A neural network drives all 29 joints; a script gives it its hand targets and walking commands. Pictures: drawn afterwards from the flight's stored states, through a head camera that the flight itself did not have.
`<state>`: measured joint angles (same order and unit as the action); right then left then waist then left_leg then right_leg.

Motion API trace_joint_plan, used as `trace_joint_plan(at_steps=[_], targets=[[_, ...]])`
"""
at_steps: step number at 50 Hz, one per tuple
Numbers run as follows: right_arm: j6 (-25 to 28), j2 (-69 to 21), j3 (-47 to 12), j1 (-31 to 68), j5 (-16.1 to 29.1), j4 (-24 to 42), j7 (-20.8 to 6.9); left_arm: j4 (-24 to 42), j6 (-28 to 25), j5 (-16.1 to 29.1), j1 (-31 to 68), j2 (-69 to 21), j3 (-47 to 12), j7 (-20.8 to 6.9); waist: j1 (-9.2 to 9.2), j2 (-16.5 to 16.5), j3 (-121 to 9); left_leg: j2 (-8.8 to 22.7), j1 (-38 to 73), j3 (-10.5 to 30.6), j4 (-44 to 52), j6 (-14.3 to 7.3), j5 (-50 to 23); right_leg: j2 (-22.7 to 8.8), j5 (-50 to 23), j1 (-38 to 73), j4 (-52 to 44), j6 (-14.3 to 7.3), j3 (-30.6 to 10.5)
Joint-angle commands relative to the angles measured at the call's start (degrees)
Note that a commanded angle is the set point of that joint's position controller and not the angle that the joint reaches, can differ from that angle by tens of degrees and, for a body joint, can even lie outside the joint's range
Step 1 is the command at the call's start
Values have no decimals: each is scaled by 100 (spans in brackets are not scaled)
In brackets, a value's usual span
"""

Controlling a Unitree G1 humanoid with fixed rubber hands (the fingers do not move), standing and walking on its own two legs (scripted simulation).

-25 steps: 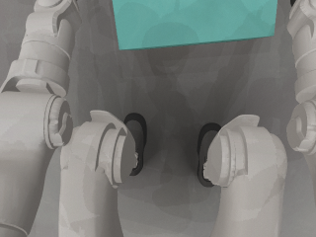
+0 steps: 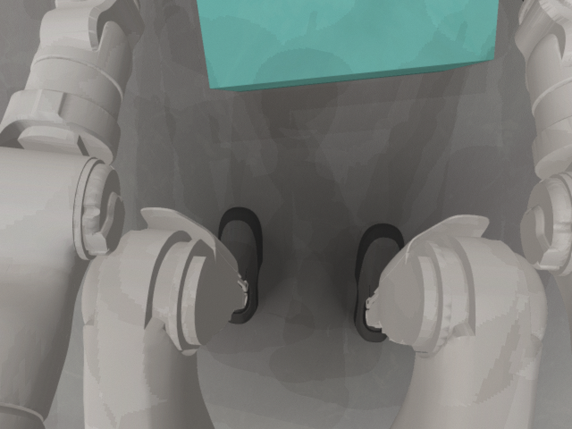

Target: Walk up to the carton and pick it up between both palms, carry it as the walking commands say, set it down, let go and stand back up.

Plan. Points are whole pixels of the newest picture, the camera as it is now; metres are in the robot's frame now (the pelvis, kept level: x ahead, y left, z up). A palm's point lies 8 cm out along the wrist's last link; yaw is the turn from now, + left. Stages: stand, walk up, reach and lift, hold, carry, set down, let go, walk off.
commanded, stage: reach and lift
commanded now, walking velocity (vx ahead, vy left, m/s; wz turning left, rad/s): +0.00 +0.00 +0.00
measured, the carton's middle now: out of the picture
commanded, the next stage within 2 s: none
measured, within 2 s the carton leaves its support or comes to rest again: leaves its support in 1.22 s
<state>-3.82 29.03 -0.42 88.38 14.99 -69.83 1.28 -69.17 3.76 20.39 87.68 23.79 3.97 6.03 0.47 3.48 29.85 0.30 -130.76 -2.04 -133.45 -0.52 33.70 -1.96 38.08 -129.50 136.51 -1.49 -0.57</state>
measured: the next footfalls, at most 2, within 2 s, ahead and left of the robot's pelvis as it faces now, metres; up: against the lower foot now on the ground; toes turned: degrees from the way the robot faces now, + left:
none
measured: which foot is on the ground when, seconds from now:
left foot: down 0.00-1.00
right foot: down 0.00-1.00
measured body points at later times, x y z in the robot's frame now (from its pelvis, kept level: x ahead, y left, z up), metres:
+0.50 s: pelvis +0.00 +0.00 +0.01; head +0.38 -0.04 +0.23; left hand +0.56 +0.16 -0.19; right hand +0.56 -0.21 -0.20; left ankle +0.11 +0.11 -0.30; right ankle +0.09 -0.12 -0.30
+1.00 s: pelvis +0.00 -0.01 +0.00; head +0.38 -0.04 +0.23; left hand +0.56 +0.17 -0.19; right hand +0.56 -0.22 -0.20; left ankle +0.11 +0.11 -0.30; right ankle +0.09 -0.12 -0.30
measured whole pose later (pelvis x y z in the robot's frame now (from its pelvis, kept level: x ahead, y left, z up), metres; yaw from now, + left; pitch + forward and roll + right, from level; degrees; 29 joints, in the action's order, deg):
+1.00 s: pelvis +0.00 -0.01 +0.00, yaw +0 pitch +31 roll +2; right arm -7.0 27.9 -4.0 90.8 15.8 -70.6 1.2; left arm -71.6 5.7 16.7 89.5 22.2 7.8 2.9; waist 0.4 3.2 29.8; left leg 0.4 -130.8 -1.0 -133.8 0.7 34.1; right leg -2.4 37.6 -130.3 136.7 -3.3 0.7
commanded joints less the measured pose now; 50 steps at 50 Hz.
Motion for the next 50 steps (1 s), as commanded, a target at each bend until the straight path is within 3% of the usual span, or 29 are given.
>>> trace_joint_plan(at_steps=[1, 2, 4, 6, 7, 8, 9, 10, 11, 12, 13, 15, 21, 22, 24, 25, 27, 28, 29, 34, 35, 36, 37, 38, 41, 43, 47, 49, 50], targets=[[135, 294, -94, 2103, 46, 522, -87, 308, -108, -98, 1081, -70, 153, 0, -12, -910, -6409, -204, 2954, 170, 1001, 63, -2343, 46, -2351, 2934, -1331, 95, -109], [135, 496, 34, 2114, -93, 432, -72, -124, -76, -97, 1031, -91, 224, -23, -163, -955, -6196, -188, 2958, 175, 959, 37, -2162, 33, -2128, 2800, -1394, 119, -66], [167, 516, -6, 2184, -93, 597, -32, 220, -126, -414, 1211, 51, 499, 61, 201, -870, -6421, -206, 3129, 103, 955, 96, -2285, 61, -2239, 2901, -1387, 153, -149], [191, 408, -11, 2264, -64, 518, -4, 389, -191, -310, 1390, -88, 254, 85, 47, -766, -6623, -218, 3260, 124, 961, 77, -2353, 45, -2306, 2975, -1350, 104, -99], [185, 320, -94, 2346, -15, 687, -7, 405, -243, -455, 1334, 50, 319, 111, 239, -794, -6713, -231, 3404, 137, 975, 52, -2441, 90, -2336, 2915, -1321, 141, -113], [184, 58, -322, 2208, 125, 553, -65, 581, -266, -356, 1492, -88, 232, 115, 133, -840, -6739, -212, 3407, 113, 963, 62, -2577, 80, -2544, 3092, -1308, 94, -105], [161, -29, -311, 2282, 140, 497, -66, 406, -294, -337, 1473, -190, 144, 80, 162, -690, -6671, -245, 3384, 40, 934, 71, -2548, 103, -2492, 3040, -1396, 105, -158], [174, -112, -480, 2383, 143, 583, -83, 523, -293, -248, 1497, -296, 118, 38, 106, -963, -6691, -274, 3340, 68, 938, 38, -2533, 106, -2547, 3219, -1406, 110, -141], [194, -143, -532, 2279, 115, 561, -77, 317, -250, -194, 1430, -498, 48, 6, 44, -896, -6609, -227, 3228, 65, 898, 63, -2587, 84, -2680, 3340, -1394, 102, -177], [241, -356, -671, 2494, 222, 916, -106, 626, -283, -190, 1603, -600, 29, -26, 124, -966, -6702, -278, 3180, 74, 955, 28, -2587, 133, -2730, 3374, -1399, 114, -129], [219, -409, -752, 2414, 284, 790, -119, 347, -290, -191, 1422, -597, 108, -38, 243, -969, -6655, -318, 3171, -35, 930, 66, -2675, 165, -2806, 3484, -1509, 117, -236], [182, -434, -608, 2460, 181, 625, -116, 361, -309, -183, 1574, -553, 162, -80, 149, -993, -6451, -319, 3014, 62, 983, 12, -2455, 152, -2607, 3248, -1504, 137, -205], [109, -1702, -1081, 2771, 374, 700, -450, 479, -240, -258, 1844, -1749, -14, -414, 389, -891, -6302, -284, 3090, -59, 935, 17, -2463, 208, -2608, 3272, -1505, 61, -289], [83, -2006, -1040, 2876, 316, 808, -530, 429, -198, -284, 1963, -1954, -12, -492, 215, -984, -6206, -290, 2942, -31, 1015, -29, -2270, 250, -2520, 3289, -1536, 86, -199], [115, -2649, -1249, 3167, 422, 923, -702, 693, -166, -287, 2310, -2718, -183, -656, 350, -839, -6186, -347, 2916, -10, 975, -4, -2419, 247, -2646, 3212, -1501, 21, -254], [64, -2921, -1121, 3036, 279, 789, -795, 639, -113, -342, 2250, -3086, -233, -783, 217, -732, -5950, -389, 2704, -9, 978, -21, -2304, 293, -2539, 2988, -1539, -11, -287], [5, -3360, -1136, 3031, 344, 839, -965, 669, -48, -516, 2346, -3371, -205, -933, 395, -587, -5834, -355, 3001, -79, 969, -3, -2310, 343, -2418, 2845, -1549, 27, -223], [-4, -3546, -1176, 3109, 291, 1043, -1019, 687, -11, -340, 2327, -3708, -375, -1026, 121, -770, -5819, -370, 2891, 3, 920, -61, -2321, 320, -2468, 2875, -1487, 37, -176], [-15, -3857, -1212, 3102, 300, 1097, -1099, 760, 31, -407, 2360, -3997, -373, -1114, 205, -762, -5770, -391, 2681, 24, 902, -72, -2275, 339, -2510, 2913, -1437, 3, -206], [-140, -4597, -1139, 3034, 316, 1206, -1415, 934, 186, -381, 2323, -4859, -502, -1412, 152, -662, -5543, -488, 2672, 5, 853, -107, -2328, 376, -2388, 2468, -1401, -3, -84], [-179, -4706, -1151, 2833, 175, 1140, -1453, 957, 200, -367, 2372, -4989, -438, -1436, 105, -766, -5509, -501, 2714, -27, 901, -97, -2198, 394, -2261, 2449, -1472, -45, -101], [-154, -4672, -1169, 3018, 288, 1283, -1474, 837, 192, -458, 2225, -4977, -359, -1430, 246, -651, -5525, -520, 2779, -83, 876, -128, -2168, 417, -2192, 2336, -1436, -49, -89], [-175, -4737, -1165, 3004, 252, 1331, -1502, 920, 228, -391, 2326, -5017, -443, -1494, 137, -813, -5555, -497, 2739, -38, 889, -137, -2149, 402, -2212, 2449, -1413, -42, -21], [-192, -4923, -1188, 2981, 297, 1386, -1520, 904, 235, -410, 2213, -5080, -387, -1500, 216, -845, -5516, -486, 2626, -20, 858, -143, -2292, 412, -2374, 2502, -1408, -28, -51], [-232, -4958, -1247, 2956, 256, 1415, -1545, 1008, 225, -316, 2306, -5080, -359, -1520, 103, -984, -5600, -526, 2435, -62, 770, -144, -2202, 412, -2436, 2571, -1363, -57, -101], [-232, -5028, -1258, 2960, 337, 1485, -1559, 1086, 216, -270, 2203, -5168, -442, -1527, 232, -842, -5665, -508, 2635, -97, 799, -139, -2383, 421, -2561, 2724, -1341, -39, -113], [-218, -4939, -1290, 3083, 322, 1626, -1488, 1114, 207, -141, 2304, -5236, -504, -1534, 110, -848, -5899, -540, 2500, -99, 777, -149, -2462, 451, -2781, 3006, -1293, -57, -99], [-233, -5112, -1353, 3007, 323, 1538, -1464, 1425, 126, -154, 2576, -5021, -462, -1458, 280, -955, -6123, -505, 2630, -124, 754, -126, -2502, 458, -2870, 3036, -1291, -90, -177], [-185, -4954, -1397, 3188, 414, 1803, -1450, 1439, 144, -64, 2564, -5104, -604, -1438, 148, -850, -6350, -507, 2835, -158, 806, -121, -2565, 494, -2915, 3183, -1303, -50, -59]])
